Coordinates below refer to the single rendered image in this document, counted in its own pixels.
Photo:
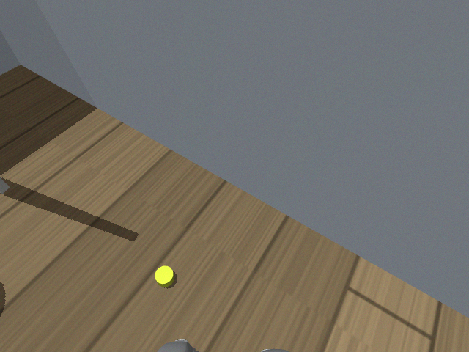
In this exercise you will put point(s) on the tin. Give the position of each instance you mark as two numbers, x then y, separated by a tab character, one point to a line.
164	276

